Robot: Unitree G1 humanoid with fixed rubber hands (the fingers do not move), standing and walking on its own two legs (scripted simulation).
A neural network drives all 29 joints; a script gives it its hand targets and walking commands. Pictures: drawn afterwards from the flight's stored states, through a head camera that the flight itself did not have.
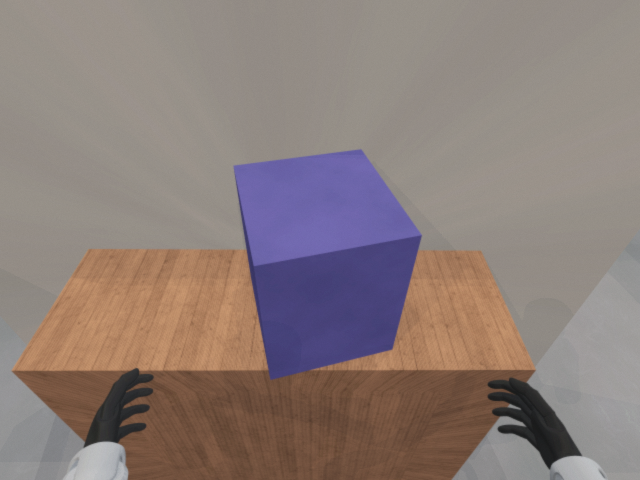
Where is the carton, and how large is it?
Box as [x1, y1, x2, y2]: [234, 149, 421, 379]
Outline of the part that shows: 361,149 234,165 234,172 252,285 270,379 392,348 421,235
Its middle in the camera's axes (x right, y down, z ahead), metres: -0.01 +0.04 +0.59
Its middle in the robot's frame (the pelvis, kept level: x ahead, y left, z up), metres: +0.43 +0.00 +0.05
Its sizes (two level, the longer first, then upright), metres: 0.210 0.200 0.250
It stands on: a pedestal, 0.70 m high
